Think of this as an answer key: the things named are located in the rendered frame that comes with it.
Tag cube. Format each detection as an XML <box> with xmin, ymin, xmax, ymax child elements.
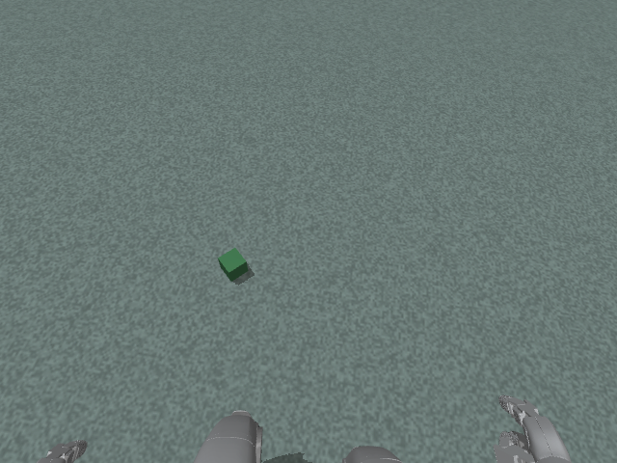
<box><xmin>218</xmin><ymin>248</ymin><xmax>248</xmax><ymax>282</ymax></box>

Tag right robot hand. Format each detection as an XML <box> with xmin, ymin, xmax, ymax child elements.
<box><xmin>494</xmin><ymin>395</ymin><xmax>572</xmax><ymax>463</ymax></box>

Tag left robot hand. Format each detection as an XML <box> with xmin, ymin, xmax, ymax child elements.
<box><xmin>37</xmin><ymin>440</ymin><xmax>88</xmax><ymax>463</ymax></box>

